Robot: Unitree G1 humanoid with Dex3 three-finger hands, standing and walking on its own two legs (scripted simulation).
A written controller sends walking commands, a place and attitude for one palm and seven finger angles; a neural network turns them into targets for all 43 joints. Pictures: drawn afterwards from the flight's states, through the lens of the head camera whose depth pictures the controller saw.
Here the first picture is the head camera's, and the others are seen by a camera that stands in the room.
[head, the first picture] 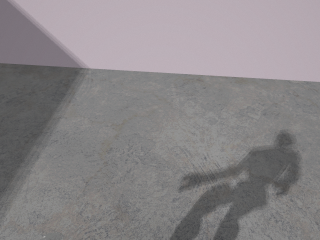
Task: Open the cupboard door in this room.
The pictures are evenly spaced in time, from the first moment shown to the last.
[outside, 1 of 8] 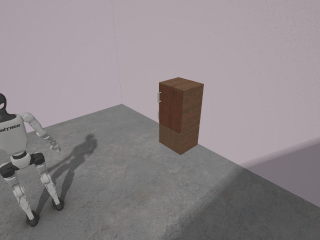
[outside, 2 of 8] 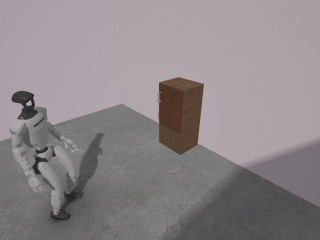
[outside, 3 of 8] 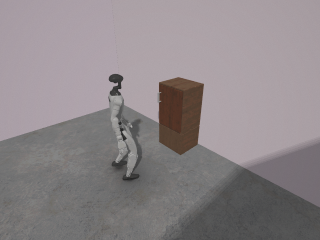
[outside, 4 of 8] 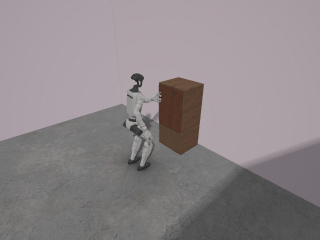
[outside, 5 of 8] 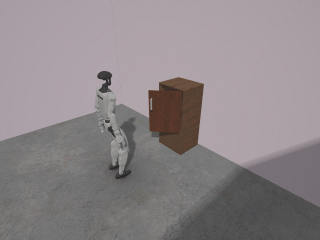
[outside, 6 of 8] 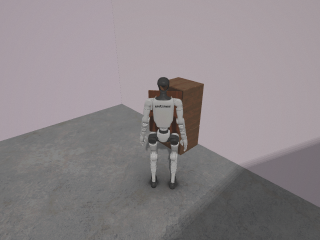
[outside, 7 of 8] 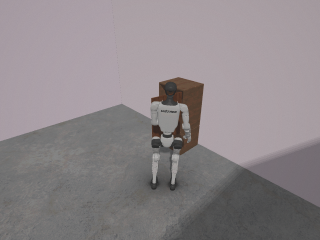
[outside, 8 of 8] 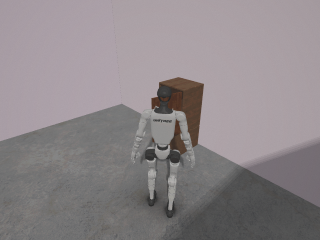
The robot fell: no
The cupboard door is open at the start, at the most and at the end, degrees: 0 79 79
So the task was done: yes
